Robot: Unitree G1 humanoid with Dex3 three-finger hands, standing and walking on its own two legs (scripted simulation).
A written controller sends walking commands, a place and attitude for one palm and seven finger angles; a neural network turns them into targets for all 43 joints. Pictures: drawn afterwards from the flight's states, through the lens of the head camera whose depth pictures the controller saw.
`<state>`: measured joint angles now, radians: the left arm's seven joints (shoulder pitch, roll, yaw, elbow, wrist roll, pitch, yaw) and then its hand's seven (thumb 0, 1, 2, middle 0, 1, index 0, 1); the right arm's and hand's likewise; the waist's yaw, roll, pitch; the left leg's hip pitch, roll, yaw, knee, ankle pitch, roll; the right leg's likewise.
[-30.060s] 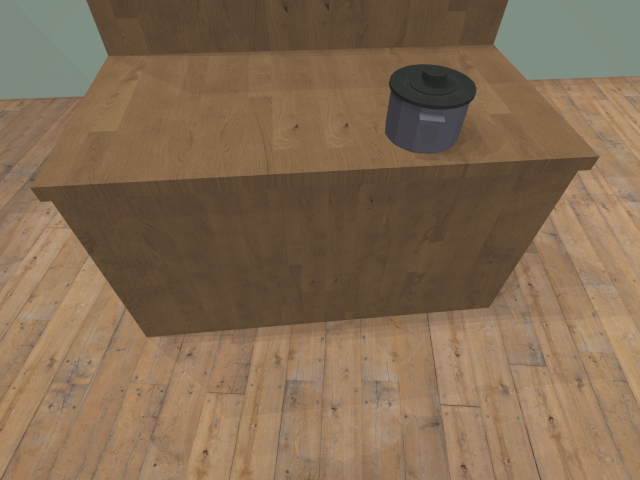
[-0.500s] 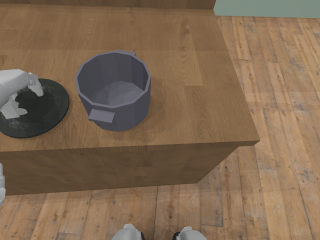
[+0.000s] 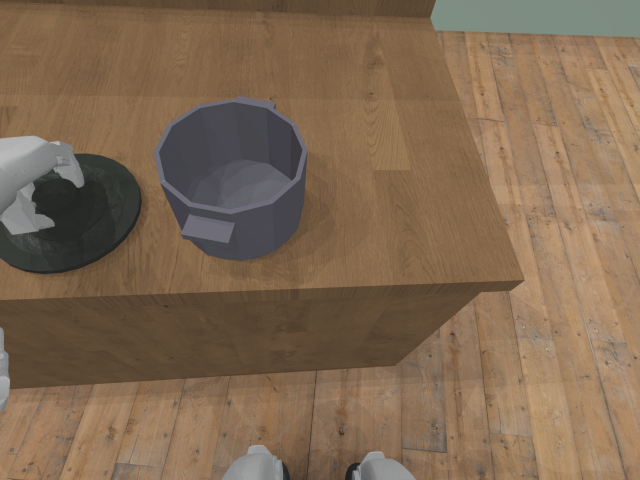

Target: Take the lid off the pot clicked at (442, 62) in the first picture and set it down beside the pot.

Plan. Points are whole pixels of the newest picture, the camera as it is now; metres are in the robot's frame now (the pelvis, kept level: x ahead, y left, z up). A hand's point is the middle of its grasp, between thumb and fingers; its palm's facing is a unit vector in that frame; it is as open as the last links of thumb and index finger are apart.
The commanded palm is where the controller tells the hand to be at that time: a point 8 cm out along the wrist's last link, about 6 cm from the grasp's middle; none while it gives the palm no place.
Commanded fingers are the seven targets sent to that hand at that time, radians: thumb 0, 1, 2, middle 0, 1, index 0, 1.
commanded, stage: open the fingers wide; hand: left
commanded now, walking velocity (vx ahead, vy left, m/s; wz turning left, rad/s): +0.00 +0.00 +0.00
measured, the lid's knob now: (57, 197) +0.47 +0.33 +0.02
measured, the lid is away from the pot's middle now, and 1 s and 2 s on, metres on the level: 0.23 0.23 0.23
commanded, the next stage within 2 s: raise the empty hand in 0.50 s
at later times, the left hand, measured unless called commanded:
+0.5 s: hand (26, 208) +0.43 +0.35 +0.04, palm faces -0.46 -0.09 -0.88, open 10.8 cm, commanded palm +0.46 +0.33 +0.09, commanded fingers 0.00 0.02 0.59 -0.33 -0.90 -0.33 -0.90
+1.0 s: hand (10, 198) +0.43 +0.34 +0.07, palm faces -0.40 -0.07 -0.92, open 11.0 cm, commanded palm +0.44 +0.33 +0.14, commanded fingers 0.00 0.01 0.60 -0.33 -0.89 -0.33 -0.89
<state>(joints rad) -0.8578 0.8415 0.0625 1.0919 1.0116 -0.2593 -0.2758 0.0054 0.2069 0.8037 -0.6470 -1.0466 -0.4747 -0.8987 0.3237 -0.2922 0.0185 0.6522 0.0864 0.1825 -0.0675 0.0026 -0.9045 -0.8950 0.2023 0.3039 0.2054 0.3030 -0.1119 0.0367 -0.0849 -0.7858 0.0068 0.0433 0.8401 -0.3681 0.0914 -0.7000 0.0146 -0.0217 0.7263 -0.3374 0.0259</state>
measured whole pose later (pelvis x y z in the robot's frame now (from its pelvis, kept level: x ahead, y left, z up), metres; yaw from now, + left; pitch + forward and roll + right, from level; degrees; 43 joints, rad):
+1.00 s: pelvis +0.00 +0.02 +0.01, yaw +1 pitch +13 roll -5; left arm -0.81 0.74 -0.02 0.99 0.99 -0.17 -0.25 0.00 0.02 0.60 -0.35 -0.89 -0.34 -0.89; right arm 0.32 -0.28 0.00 0.67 0.09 0.19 -0.03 0.00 -0.91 -0.90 0.20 0.30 0.20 0.30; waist -0.08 0.05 -0.08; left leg -0.65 -0.03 0.05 0.75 -0.34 0.12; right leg -0.55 -0.01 -0.02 0.62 -0.31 -0.01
